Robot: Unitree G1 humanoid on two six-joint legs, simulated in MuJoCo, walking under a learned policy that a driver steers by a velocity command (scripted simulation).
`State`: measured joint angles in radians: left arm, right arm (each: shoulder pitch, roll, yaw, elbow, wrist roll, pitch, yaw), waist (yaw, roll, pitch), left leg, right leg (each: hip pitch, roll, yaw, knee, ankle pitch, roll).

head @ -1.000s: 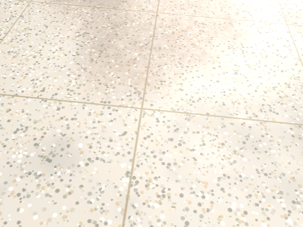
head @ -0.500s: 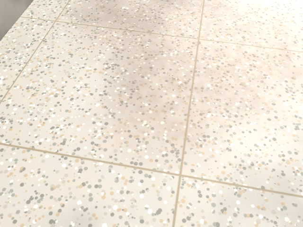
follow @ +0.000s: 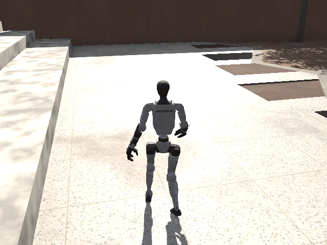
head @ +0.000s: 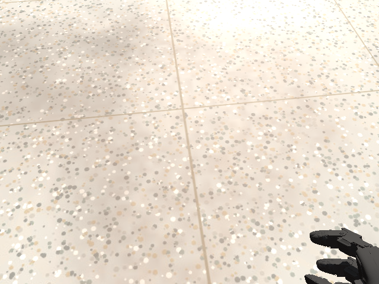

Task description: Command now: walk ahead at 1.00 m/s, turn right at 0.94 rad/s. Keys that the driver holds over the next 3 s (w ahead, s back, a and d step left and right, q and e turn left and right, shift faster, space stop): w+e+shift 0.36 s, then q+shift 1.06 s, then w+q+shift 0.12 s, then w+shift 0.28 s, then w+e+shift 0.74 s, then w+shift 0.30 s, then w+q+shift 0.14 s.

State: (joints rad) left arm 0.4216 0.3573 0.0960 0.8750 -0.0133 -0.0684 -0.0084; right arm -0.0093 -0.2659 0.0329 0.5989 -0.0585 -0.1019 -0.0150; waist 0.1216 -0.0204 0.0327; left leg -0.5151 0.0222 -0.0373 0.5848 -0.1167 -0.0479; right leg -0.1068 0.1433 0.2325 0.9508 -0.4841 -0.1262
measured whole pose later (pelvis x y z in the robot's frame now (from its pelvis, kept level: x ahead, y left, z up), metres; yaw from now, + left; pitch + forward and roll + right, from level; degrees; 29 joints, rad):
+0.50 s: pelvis +0.43 -0.04 -0.01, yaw -25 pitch +0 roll +0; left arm 0.12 0.29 0.03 0.73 0.03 -0.02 -0.02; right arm 0.36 -0.22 0.00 0.81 0.00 -0.06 -0.02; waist -0.06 -0.03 0.09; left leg -0.28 0.07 0.02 1.45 -0.40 -0.02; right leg -0.45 0.13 -0.13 0.71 -0.25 -0.17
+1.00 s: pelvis +0.65 -0.07 +0.01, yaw -6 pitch +0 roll -1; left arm 0.08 0.23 0.01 0.69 0.04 0.02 0.03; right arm 0.30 -0.29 -0.08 0.75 0.00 0.04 0.00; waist -0.05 0.00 0.10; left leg -0.40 -0.16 -0.02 0.49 -0.08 0.14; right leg -0.52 0.01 0.06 1.21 -0.43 0.04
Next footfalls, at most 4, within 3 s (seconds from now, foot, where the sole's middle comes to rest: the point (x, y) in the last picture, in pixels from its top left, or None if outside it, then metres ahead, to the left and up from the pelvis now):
0.40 right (248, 263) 0.52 -0.10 -0.75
0.84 left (240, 193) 0.80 -0.07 -0.75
1.44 right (281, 192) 0.82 -0.22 -0.75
1.98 left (191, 171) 0.87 0.14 -0.75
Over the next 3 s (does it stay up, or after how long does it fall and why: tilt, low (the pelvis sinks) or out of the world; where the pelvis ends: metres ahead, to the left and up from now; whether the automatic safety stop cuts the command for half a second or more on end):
stays up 1.68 0.25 0.02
